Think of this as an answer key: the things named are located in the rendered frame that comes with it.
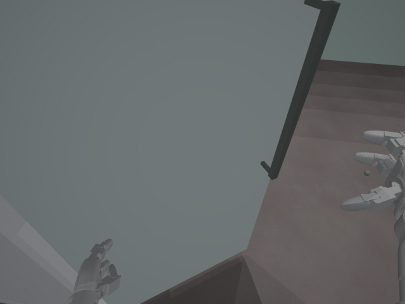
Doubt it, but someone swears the handle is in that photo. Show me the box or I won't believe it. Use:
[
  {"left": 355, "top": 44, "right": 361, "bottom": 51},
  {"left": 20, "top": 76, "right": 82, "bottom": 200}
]
[{"left": 261, "top": 0, "right": 340, "bottom": 180}]

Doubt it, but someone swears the fridge door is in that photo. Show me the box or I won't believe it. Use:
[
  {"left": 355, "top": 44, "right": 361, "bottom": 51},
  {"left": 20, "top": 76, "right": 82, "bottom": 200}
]
[{"left": 0, "top": 0, "right": 329, "bottom": 304}]

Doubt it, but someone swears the robot left hand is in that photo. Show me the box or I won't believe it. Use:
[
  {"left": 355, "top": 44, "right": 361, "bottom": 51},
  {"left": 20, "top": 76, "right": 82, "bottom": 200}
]
[{"left": 73, "top": 239, "right": 121, "bottom": 300}]

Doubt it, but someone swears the left robot forearm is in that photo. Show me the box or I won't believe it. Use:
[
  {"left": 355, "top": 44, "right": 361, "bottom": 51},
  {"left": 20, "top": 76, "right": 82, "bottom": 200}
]
[{"left": 66, "top": 290, "right": 99, "bottom": 304}]

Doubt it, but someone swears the robot right hand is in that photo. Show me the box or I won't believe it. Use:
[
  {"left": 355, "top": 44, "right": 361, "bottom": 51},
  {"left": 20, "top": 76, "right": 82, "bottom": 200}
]
[{"left": 340, "top": 130, "right": 405, "bottom": 212}]

